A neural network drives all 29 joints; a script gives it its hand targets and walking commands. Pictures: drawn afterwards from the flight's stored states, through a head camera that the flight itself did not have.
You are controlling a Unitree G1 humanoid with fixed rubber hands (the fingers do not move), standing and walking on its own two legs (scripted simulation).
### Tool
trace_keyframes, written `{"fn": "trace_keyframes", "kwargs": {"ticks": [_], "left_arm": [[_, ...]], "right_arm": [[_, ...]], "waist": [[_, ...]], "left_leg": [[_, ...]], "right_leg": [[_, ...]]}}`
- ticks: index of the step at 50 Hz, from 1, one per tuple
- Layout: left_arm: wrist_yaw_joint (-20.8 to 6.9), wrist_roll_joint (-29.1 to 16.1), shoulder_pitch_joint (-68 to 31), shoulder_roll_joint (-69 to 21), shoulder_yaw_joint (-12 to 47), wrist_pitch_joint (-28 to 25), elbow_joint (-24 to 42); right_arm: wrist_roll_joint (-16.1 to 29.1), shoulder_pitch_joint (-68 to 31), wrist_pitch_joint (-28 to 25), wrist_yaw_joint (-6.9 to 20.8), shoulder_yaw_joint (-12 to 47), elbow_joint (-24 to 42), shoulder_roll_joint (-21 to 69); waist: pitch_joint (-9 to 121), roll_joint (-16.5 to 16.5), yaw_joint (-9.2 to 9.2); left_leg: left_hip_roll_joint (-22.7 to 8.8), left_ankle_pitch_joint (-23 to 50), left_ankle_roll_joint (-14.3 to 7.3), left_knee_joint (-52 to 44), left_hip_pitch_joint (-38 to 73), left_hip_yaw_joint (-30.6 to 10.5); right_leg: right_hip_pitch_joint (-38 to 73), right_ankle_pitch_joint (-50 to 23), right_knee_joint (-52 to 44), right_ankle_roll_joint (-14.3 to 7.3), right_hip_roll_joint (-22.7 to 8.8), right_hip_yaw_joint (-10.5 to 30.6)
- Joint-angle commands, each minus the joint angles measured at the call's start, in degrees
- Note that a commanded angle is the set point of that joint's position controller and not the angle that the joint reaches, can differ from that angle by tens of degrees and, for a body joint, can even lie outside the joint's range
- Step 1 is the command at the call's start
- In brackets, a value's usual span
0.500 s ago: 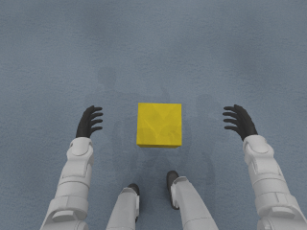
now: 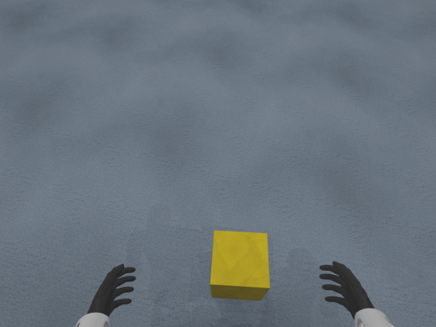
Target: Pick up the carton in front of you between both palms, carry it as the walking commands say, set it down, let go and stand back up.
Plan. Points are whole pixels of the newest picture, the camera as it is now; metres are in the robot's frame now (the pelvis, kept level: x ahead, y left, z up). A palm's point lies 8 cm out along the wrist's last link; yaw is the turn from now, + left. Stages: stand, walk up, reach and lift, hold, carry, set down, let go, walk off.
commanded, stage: let go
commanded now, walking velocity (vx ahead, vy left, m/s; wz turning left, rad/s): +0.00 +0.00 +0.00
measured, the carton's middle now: (238, 266) +0.39 -0.06 -0.65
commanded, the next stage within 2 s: stand in 0.38 s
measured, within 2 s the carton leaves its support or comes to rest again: neither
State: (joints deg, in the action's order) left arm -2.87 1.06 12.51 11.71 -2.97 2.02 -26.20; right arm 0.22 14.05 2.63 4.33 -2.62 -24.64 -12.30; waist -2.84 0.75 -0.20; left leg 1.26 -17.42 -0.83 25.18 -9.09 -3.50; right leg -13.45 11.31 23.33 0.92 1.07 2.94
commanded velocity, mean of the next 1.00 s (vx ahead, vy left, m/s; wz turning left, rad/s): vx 0.00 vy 0.00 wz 0.00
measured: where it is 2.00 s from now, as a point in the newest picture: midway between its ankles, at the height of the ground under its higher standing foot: outside the picture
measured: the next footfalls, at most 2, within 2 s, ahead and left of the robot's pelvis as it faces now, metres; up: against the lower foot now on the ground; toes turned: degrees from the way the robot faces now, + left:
none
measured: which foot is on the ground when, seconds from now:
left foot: down 0.00-1.00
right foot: down 0.00-1.00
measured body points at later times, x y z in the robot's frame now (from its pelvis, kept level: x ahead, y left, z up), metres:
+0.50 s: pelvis +0.02 -0.01 -0.01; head +0.02 -0.01 +0.44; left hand +0.15 +0.25 -0.11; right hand +0.16 -0.28 -0.09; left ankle -0.05 +0.11 -0.74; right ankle +0.01 -0.13 -0.74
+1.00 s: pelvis +0.05 -0.02 -0.03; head +0.05 -0.02 +0.42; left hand +0.19 +0.22 -0.15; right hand +0.07 -0.30 -0.14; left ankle -0.05 +0.11 -0.74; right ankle +0.01 -0.13 -0.74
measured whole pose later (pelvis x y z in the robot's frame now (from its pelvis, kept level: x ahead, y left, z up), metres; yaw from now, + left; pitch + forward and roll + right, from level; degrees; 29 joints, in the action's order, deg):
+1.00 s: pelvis +0.05 -0.02 -0.03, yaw -9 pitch +4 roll +0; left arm 1.9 1.2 18.2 14.5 -0.7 -0.9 -41.8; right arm -0.8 21.8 1.6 -3.6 -1.0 -37.4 -15.8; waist 4.5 0.2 -1.9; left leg -3.4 -30.5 1.2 38.5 -12.0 6.9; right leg -23.3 24.0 43.8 -1.1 6.2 9.3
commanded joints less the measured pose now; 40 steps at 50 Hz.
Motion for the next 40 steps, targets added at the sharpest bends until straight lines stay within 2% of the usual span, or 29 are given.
{"fn": "trace_keyframes", "kwargs": {"ticks": [1,7,14,15,16,19,20,21,22,24,27,29,33,40], "left_arm": [[-0.5,-0.6,-2.5,4.2,-0.5,0.9,6.5],[-1.0,-0.9,-2.7,4.3,-0.2,3.5,7.2],[-0.8,0.3,-1.8,4.6,-1.1,4.4,7.0],[0.5,-0.5,1.8,4.9,-1.1,2.9,4.1],[1.1,-0.8,1.2,4.9,-0.7,2.5,4.3],[1.4,-1.2,-0.9,5.3,-0.5,1.9,5.4],[3.5,1.5,7.3,10.4,-1.3,-1.6,-6.3],[4.3,1.5,6.2,11.8,-1.5,-2.8,-6.1],[4.2,1.3,4.2,10.7,-1.1,-3.8,-6.3],[3.6,1.1,3.0,8.6,-0.5,-5.7,-7.4],[2.8,0.8,3.7,8.8,-0.5,-7.3,-9.5],[3.1,0.7,5.7,9.2,-0.4,-7.3,-11.1],[3.9,0.4,7.6,9.6,-0.1,-6.2,-12.3],[4.5,0.2,9.1,10.2,0.0,-4.7,-12.9]], "right_arm": [[-0.5,-2.8,1.1,0.1,-1.9,5.3,-6.2],[-1.4,-2.2,3.7,-0.1,-2.3,5.7,-6.2],[-1.6,-2.1,4.3,-0.3,-2.3,6.7,-5.7],[-2.9,-3.5,7.2,-1.8,-3.4,9.3,-8.0],[-2.1,-2.5,7.9,-2.3,-2.5,8.7,-7.7],[-1.2,-2.3,8.5,-3.3,-1.1,8.1,-7.0],[-2.7,1.2,2.0,-4.8,-2.4,0.0,-9.7],[-3.9,3.6,-0.5,-5.6,-2.2,-0.2,-9.3],[-4.2,2.9,-2.2,-5.9,-1.9,-1.4,-9.5],[-3.4,1.7,-4.2,-6.3,-2.0,-2.8,-10.5],[-2.5,1.8,-5.2,-6.5,-1.8,-4.2,-10.5],[-2.0,2.9,-5.2,-6.8,-1.6,-5.0,-10.4],[-1.5,5.6,-4.1,-7.2,-1.1,-6.5,-10.7],[-1.2,8.3,-2.8,-7.8,-0.7,-7.9,-11.0]], "waist": [[1.3,2.8,0.10],[-0.4,0.4,-0.41],[1.0,0.6,0.46],[4.5,-0.4,1.33],[4.3,0.8,0.71],[4.2,1.1,0.07],[2.6,1.0,0.19],[-0.5,-1.6,-1.49],[-2.4,-0.8,-1.41],[-0.1,1.4,-1.45],[7.4,-0.3,-1.31],[9.6,-0.9,-1.36],[9.1,0.5,-1.35],[7.8,-0.7,-0.81]], "left_leg": [[-0.8,8.2,1.9,-7.9,-8.3,1.6],[-0.7,10.0,1.7,-7.3,-6.8,1.8],[-0.1,15.7,1.8,-5.3,-4.5,2.6],[0.1,22.5,2.1,-3.2,-0.3,2.3],[0.2,24.8,2.5,-2.2,0.4,2.3],[0.5,24.5,2.6,-1.7,0.4,2.3],[-4.4,-8.8,3.3,1.0,2.8,5.2],[-5.1,-14.4,2.8,0.0,0.5,2.0],[-6.5,-15.7,2.1,-0.8,-1.4,0.4],[-8.3,-13.0,1.1,-1.4,-2.6,-0.9],[-8.1,0.3,1.2,3.1,-0.1,1.3],[-7.6,8.6,1.7,6.5,0.9,3.1],[-7.8,14.1,1.4,8.8,-0.2,4.9],[-6.8,14.2,1.2,10.6,-2.1,7.4]], "right_leg": [[14.5,-7.0,0.3,-0.2,2.9,-3.6],[16.1,-8.5,1.0,0.1,3.0,-3.5],[16.9,-12.7,1.0,0.1,2.7,-2.9],[15.1,-12.9,2.6,0.8,3.8,-4.0],[13.6,-13.3,2.8,0.6,3.7,-3.6],[11.1,-13.7,3.1,0.2,3.7,-3.3],[-3.8,-2.0,-0.3,2.1,-4.5,3.0],[-8.1,6.8,-1.8,1.9,-3.8,5.1],[-11.4,8.9,-1.4,1.9,-3.1,5.3],[-10.7,1.3,2.5,1.5,-1.9,4.1],[-7.5,-12.3,7.3,0.0,-1.7,5.0],[-7.0,-16.8,9.6,-1.0,-1.5,5.7],[-8.8,-16.7,12.7,-1.9,-0.4,5.8],[-8.8,-19.7,15.0,-3.2,0.0,7.8]]}}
